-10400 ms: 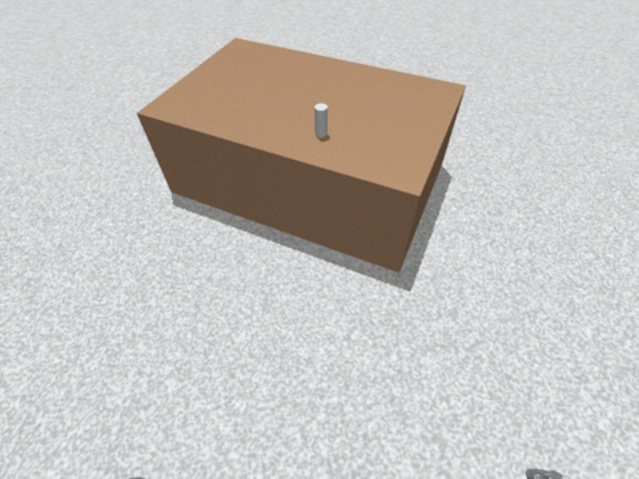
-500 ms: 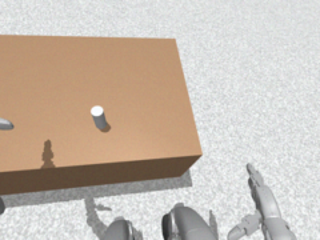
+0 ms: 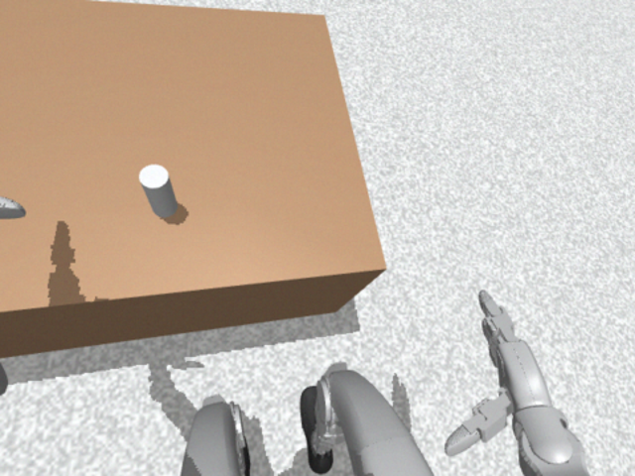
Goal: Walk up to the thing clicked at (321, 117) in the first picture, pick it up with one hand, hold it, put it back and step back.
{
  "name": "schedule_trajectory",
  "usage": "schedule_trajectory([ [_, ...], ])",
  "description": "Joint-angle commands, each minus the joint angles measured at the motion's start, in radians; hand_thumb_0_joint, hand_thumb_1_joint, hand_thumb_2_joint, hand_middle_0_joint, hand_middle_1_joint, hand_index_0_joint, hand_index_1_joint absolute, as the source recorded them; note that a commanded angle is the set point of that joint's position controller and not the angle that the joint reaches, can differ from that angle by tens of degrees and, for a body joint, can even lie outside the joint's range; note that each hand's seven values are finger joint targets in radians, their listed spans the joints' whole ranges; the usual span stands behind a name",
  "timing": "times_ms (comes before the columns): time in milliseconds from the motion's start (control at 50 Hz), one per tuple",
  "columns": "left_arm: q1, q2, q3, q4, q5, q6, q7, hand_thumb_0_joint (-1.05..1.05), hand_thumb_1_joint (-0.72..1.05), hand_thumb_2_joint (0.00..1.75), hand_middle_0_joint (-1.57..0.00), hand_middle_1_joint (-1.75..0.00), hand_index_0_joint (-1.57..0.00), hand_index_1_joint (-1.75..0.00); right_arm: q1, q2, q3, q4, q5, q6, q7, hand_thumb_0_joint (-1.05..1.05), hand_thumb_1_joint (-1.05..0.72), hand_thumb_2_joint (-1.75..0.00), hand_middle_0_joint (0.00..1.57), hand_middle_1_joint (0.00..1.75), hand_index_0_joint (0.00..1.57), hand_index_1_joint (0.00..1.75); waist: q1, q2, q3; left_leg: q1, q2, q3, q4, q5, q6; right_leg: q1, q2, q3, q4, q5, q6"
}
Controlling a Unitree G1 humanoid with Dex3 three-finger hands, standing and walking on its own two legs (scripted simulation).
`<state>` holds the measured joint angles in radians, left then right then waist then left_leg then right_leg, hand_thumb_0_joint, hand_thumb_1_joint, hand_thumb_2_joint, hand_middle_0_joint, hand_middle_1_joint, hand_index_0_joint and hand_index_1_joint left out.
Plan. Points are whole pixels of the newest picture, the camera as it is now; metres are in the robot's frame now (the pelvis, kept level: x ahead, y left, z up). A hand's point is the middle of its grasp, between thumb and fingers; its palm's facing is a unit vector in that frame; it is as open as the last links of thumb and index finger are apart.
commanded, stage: approach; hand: left
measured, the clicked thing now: (159, 192) +0.56 +0.16 -0.20
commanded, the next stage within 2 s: close in in 0.22 s
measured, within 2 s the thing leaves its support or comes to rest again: neither
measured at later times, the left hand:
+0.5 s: hand (125, 221) +0.51 +0.21 -0.18, palm faces +0.03 -1.00 +0.05, open 17.1 cm
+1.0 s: hand (159, 199) +0.54 +0.16 -0.18, palm faces +0.08 -1.00 +0.03, open 16.9 cm
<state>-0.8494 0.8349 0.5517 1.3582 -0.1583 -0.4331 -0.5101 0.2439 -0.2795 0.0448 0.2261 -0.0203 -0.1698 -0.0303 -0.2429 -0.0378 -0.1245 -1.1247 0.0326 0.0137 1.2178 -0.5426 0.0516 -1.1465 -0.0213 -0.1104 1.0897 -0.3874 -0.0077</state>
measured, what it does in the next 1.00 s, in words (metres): lowers itself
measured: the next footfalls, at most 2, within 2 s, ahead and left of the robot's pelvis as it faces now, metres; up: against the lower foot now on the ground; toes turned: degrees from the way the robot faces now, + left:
none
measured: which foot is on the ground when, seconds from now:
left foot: down 0.00-1.00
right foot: down 0.00-1.00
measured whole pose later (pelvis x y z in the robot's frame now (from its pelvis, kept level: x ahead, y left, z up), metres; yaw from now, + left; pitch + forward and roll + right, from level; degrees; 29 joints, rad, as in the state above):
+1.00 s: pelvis -0.05 -0.01 -0.13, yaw -2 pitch +35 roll -5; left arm -1.03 0.78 0.49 1.34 0.04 -0.57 -0.10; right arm 0.44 -0.36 -0.09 -0.45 -0.03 -0.14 0.08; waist -0.49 -0.06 -0.11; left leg -1.73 0.05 0.00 1.74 -0.64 0.06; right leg -1.75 -0.04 -0.12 1.60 -0.46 -0.03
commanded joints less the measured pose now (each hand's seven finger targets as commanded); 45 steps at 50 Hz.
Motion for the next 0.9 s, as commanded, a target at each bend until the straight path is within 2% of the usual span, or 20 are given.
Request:
schedule_trajectory([
  [0, -0.26, 0.287, 0.044, -0.087, 0.004, -0.11, 0.026, 0.0, -0.41, 0.08, -0.03, -0.04, -0.02, -0.05, 0.095, -0.24, -0.159, -0.228, -0.002, -0.057, -0.009, 0.0, 0.56, -0.04, 0.05, 0.05, 0.05, 0.05, -0.051, 0.224, -0.485, 0.327, 0.004, -0.112, -0.052, 0.484, -0.058, 0.101, 0.046, 0.055, 0.001, 0.231, -0.044],
  [100, -0.341, 0.328, 0.059, -0.173, 0.027, -0.184, 0.083, 0.0, -0.45, 0.07, -0.04, -0.05, -0.03, -0.06, 0.117, -0.227, -0.153, -0.368, -0.011, -0.071, 0.016, 0.0, 0.55, -0.04, 0.05, 0.05, 0.05, 0.05, -0.062, 0.331, -0.575, 0.23, -0.006, -0.113, 0.043, 0.431, -0.062, 0.051, 0.04, 0.059, 0.11, 0.213, -0.047],
  [160, -0.379, 0.32, 0.058, -0.205, 0.041, -0.225, 0.113, 0.0, -0.49, 0.06, -0.04, -0.05, -0.03, -0.07, 0.101, -0.246, -0.186, -0.466, -0.015, -0.083, 0.026, 0.0, 0.54, -0.05, 0.05, 0.05, 0.05, 0.05, -0.088, 0.408, -0.654, 0.259, 0.004, -0.13, 0.1, 0.482, -0.072, -0.026, 0.045, 0.055, 0.175, 0.216, -0.051],
  [180, -0.388, 0.316, 0.057, -0.2, 0.051, -0.237, 0.121, 0.0, -0.49, 0.06, -0.05, -0.05, -0.03, -0.06, 0.127, -0.232, -0.173, -0.464, -0.022, -0.079, 0.029, 0.0, 0.54, -0.05, 0.05, 0.05, 0.05, 0.05, -0.096, 0.428, -0.646, 0.221, 0.001, -0.124, 0.117, 0.483, -0.071, -0.027, 0.043, 0.058, 0.19, 0.23, -0.052],
  [240, -0.389, 0.316, 0.038, -0.169, 0.08, -0.257, 0.136, 0.0, -0.51, 0.06, -0.05, -0.05, -0.03, -0.06, 0.128, -0.252, -0.21, -0.501, -0.022, -0.079, 0.034, 0.0, 0.54, -0.05, 0.05, 0.05, 0.05, 0.05, -0.123, 0.465, -0.625, 0.175, 0.002, -0.127, 0.159, 0.434, -0.069, -0.098, 0.046, 0.059, 0.24, 0.205, -0.054],
  [340, -0.414, 0.304, 0.025, -0.149, 0.102, -0.277, 0.165, 0.0, -0.45, 0.03, -0.05, -0.05, -0.05, -0.04, 0.169, -0.258, -0.224, -0.6, -0.016, -0.078, 0.052, 0.0, 0.55, -0.05, 0.05, 0.05, 0.05, 0.05, -0.164, 0.474, -0.59, 0.029, -0.003, -0.131, 0.208, 0.241, -0.064, -0.181, 0.047, 0.056, 0.309, 0.1, -0.052],
  [400, -0.45, 0.312, 0.024, -0.201, 0.108, -0.286, 0.191, 0.0, -0.44, 0.04, -0.07, -0.06, -0.09, -0.04, 0.19, -0.281, -0.256, -0.699, -0.005, -0.08, 0.061, 0.0, 0.56, -0.04, 0.05, 0.05, 0.05, 0.05, -0.183, 0.51, -0.659, 0.04, 0.001, -0.139, 0.234, 0.249, -0.067, -0.198, 0.049, 0.052, 0.347, 0.108, -0.051],
  [440, -0.484, 0.307, 0.024, -0.23, 0.113, -0.285, 0.212, 0.0, -0.43, 0.05, -0.11, -0.09, -0.12, -0.07, 0.205, -0.305, -0.296, -0.749, -0.002, -0.076, 0.06, 0.0, 0.55, -0.05, 0.05, 0.05, 0.05, 0.05, -0.2, 0.53, -0.678, 0.036, 0.002, -0.145, 0.24, 0.21, -0.07, -0.216, 0.048, 0.052, 0.365, 0.088, -0.048],
  [460, -0.504, 0.313, 0.022, -0.245, 0.12, -0.282, 0.222, 0.0, -0.44, 0.05, -0.12, -0.1, -0.13, -0.08, 0.212, -0.3, -0.296, -0.746, -0.001, -0.072, 0.061, 0.0, 0.55, -0.04, 0.05, 0.05, 0.05, 0.05, -0.196, 0.541, -0.673, 0.019, -0.002, -0.141, 0.247, 0.174, -0.068, -0.22, 0.044, 0.059, 0.367, 0.068, -0.046],
  [480, -0.509, 0.311, 0.021, -0.263, 0.129, -0.276, 0.231, 0.0, -0.46, 0.05, -0.12, -0.1, -0.14, -0.08, 0.226, -0.313, -0.312, -0.784, -0.003, -0.071, 0.061, 0.0, 0.55, -0.05, 0.05, 0.05, 0.05, 0.05, -0.205, 0.553, -0.715, 0.049, 0.001, -0.145, 0.251, 0.208, -0.073, -0.219, 0.045, 0.053, 0.376, 0.09, -0.047],
  [560, -0.535, 0.29, -0.006, -0.282, 0.165, -0.238, 0.263, 0.0, -0.43, 0.03, -0.13, -0.08, -0.14, -0.06, 0.258, -0.305, -0.327, -0.786, -0.001, -0.046, 0.066, 0.0, 0.54, -0.05, 0.05, 0.05, 0.05, 0.05, -0.203, 0.616, -0.68, 0.094, 0.005, -0.156, 0.25, 0.244, -0.084, -0.284, 0.043, 0.053, 0.384, 0.09, -0.051],
  [600, -0.528, 0.237, -0.022, -0.259, 0.173, -0.213, 0.278, 0.0, -0.41, 0.03, -0.14, -0.08, -0.15, -0.06, 0.267, -0.291, -0.321, -0.761, -0.005, -0.037, 0.07, 0.0, 0.55, -0.05, 0.05, 0.05, 0.05, 0.05, -0.209, 0.602, -0.63, 0.083, 0.01, -0.163, 0.248, 0.228, -0.085, -0.323, 0.044, 0.047, 0.38, 0.07, -0.051],
  [660, -0.528, 0.206, -0.043, -0.236, 0.184, -0.187, 0.306, 0.0, -0.4, 0.02, -0.12, -0.06, -0.14, -0.04, 0.269, -0.266, -0.299, -0.76, -0.004, -0.023, 0.078, 0.0, 0.55, -0.04, 0.05, 0.05, 0.05, 0.05, -0.209, 0.568, -0.563, 0.0, 0.005, -0.152, 0.244, 0.153, -0.074, -0.322, 0.044, 0.047, 0.373, 0.034, -0.049],
  [680, -0.518, 0.219, -0.034, -0.221, 0.188, -0.181, 0.321, 0.0, -0.37, 0.02, -0.11, -0.05, -0.13, -0.03, 0.247, -0.273, -0.296, -0.792, -0.002, -0.023, 0.078, 0.0, 0.56, -0.04, 0.05, 0.05, 0.05, 0.05, -0.2, 0.531, -0.564, -0.027, 0.005, -0.155, 0.243, 0.124, -0.069, -0.311, 0.044, 0.047, 0.372, 0.018, -0.047],
  [720, -0.528, 0.196, -0.033, -0.205, 0.185, -0.181, 0.344, 0.0, -0.4, 0.0, -0.1, -0.04, -0.13, -0.02, 0.243, -0.28, -0.301, -0.797, -0.004, -0.022, 0.077, 0.0, 0.55, -0.04, 0.05, 0.05, 0.05, 0.05, -0.211, 0.499, -0.547, -0.049, 0.009, -0.163, 0.246, 0.11, -0.068, -0.32, 0.046, 0.042, 0.38, 0.014, -0.045],
  [740, -0.552, 0.183, -0.041, -0.221, 0.182, -0.185, 0.353, 0.0, -0.36, 0.01, -0.09, -0.03, -0.11, -0.01, 0.234, -0.268, -0.286, -0.8, -0.003, -0.018, 0.078, 0.0, 0.56, -0.04, 0.05, 0.05, 0.05, 0.05, -0.212, 0.484, -0.555, -0.081, 0.004, -0.157, 0.247, 0.091, -0.061, -0.298, 0.044, 0.046, 0.376, 0.01, -0.042],
  [800, -0.511, 0.191, -0.031, -0.185, 0.195, -0.187, 0.391, 0.0, -0.4, 0.01, -0.07, -0.03, -0.1, 0.0, 0.237, -0.279, -0.307, -0.832, -0.002, -0.015, 0.077, 0.0, 0.56, -0.04, 0.05, 0.05, 0.05, 0.05, -0.214, 0.414, -0.569, -0.163, -0.008, -0.127, 0.257, 0.072, -0.046, -0.222, 0.047, 0.056, 0.364, 0.015, -0.037],
  [820, -0.531, 0.149, -0.055, -0.186, 0.191, -0.191, 0.394, 0.0, -0.42, 0.01, -0.07, -0.03, -0.1, -0.01, 0.234, -0.266, -0.294, -0.829, -0.004, -0.014, 0.078, 0.0, 0.56, -0.04, 0.05, 0.05, 0.05, 0.05, -0.224, 0.4, -0.567, -0.188, -0.012, -0.121, 0.269, 0.067, -0.041, -0.21, 0.046, 0.066, 0.361, 0.015, -0.033],
  [860, -0.526, 0.18, -0.032, -0.199, 0.193, -0.2, 0.408, 0.0, -0.41, 0.0, -0.07, -0.02, -0.09, 0.0, 0.253, -0.274, -0.305, -0.829, 0.0, -0.014, 0.078, 0.0, 0.56, -0.04, 0.05, 0.05, 0.05, 0.05, -0.222, 0.406, -0.603, -0.173, -0.015, -0.11, 0.28, 0.117, -0.04, -0.185, 0.046, 0.068, 0.366, 0.057, -0.033],
  [880, -0.532, 0.156, -0.045, -0.194, 0.195, -0.203, 0.409, 0.0, -0.44, 0.0, -0.07, -0.02, -0.09, 0.0, 0.26, -0.273, -0.307, -0.843, -0.002, -0.013, 0.079, 0.0, 0.55, -0.04, 0.05, 0.05, 0.05, 0.05, -0.236, 0.39, -0.622, -0.188, -0.018, -0.104, 0.291, 0.118, -0.036, -0.168, 0.046, 0.075, 0.361, 0.065, -0.031],
])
